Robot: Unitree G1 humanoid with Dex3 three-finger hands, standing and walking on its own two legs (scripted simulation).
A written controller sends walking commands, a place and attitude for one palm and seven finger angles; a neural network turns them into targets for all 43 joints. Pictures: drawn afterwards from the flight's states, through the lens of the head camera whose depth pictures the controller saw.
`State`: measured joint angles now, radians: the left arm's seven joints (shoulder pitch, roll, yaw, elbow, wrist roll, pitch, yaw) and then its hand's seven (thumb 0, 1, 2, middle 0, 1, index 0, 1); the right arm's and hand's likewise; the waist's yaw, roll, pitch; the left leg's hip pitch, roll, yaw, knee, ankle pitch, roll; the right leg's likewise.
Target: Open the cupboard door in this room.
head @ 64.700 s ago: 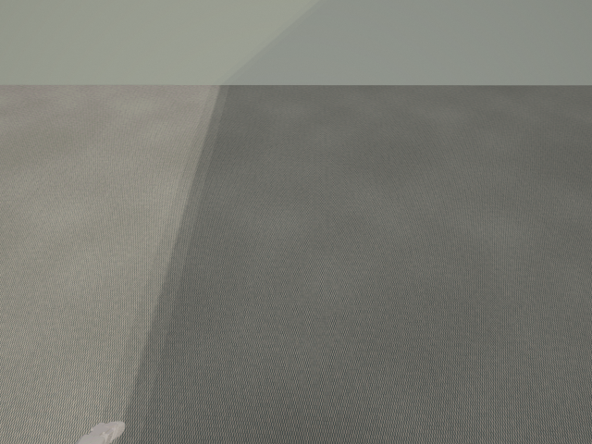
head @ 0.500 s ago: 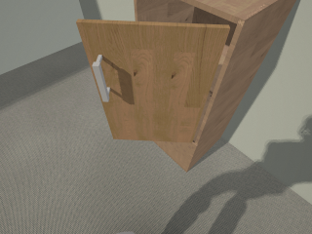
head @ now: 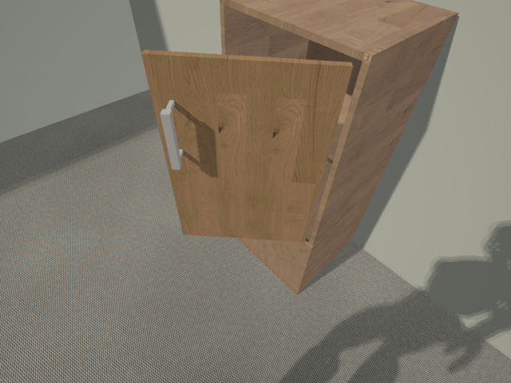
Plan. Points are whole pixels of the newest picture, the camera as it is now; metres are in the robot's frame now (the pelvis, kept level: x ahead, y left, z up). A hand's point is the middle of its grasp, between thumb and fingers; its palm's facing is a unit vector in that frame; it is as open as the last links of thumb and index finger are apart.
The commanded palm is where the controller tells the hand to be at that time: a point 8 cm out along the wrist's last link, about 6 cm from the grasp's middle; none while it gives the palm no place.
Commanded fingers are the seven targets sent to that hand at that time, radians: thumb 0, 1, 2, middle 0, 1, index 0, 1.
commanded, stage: come to a stop and stand still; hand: left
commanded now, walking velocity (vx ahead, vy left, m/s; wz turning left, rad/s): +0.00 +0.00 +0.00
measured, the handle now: (173, 136) +0.59 +0.22 +0.05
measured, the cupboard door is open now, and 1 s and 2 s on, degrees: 44 44 44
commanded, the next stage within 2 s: look again from close up in 0.48 s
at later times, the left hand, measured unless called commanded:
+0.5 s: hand out of the picture -0.04 +0.16 -0.18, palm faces +0.06 -0.99 -0.12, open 7.4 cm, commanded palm none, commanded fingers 0.00 0.90 0.90 -0.20 -0.30 -0.20 -0.30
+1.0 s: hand out of the picture +0.04 +0.20 -0.18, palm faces +0.04 -0.98 -0.20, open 7.4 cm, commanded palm none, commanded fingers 0.00 0.90 0.90 -0.20 -0.30 -0.20 -0.30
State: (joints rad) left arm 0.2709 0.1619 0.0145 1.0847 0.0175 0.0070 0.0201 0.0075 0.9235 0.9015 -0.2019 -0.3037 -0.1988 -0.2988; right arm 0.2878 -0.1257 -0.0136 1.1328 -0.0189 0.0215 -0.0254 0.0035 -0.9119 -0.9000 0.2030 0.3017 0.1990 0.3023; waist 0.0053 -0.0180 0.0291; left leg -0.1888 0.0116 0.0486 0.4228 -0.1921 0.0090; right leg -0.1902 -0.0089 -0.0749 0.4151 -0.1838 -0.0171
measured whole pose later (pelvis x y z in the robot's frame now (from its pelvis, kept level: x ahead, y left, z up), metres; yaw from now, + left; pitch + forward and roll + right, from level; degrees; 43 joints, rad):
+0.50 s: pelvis +0.00 +0.01 +0.00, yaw +0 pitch -1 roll +0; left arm 0.37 0.09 0.01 1.12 0.02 0.00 0.03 0.00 0.91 0.90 -0.20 -0.30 -0.20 -0.30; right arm 0.33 -0.09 -0.02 1.12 -0.02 0.00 -0.03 0.00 -0.91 -0.90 0.20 0.30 0.20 0.30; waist 0.01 -0.02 0.02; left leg -0.23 -0.01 0.07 0.44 -0.20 0.03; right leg -0.24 -0.03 -0.06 0.44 -0.19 0.00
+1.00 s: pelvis +0.01 +0.03 -0.01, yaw +1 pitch -3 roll +0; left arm 0.30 0.17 0.00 1.05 0.02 -0.02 0.04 0.00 0.91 0.90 -0.20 -0.30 -0.20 -0.30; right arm 0.29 -0.17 0.00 1.05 -0.01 -0.02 -0.02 0.01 -0.93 -0.90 0.20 0.30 0.20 0.30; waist 0.00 -0.01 -0.01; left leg -0.21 -0.03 0.05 0.50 -0.25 0.05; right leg -0.21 -0.05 -0.07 0.49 -0.24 0.02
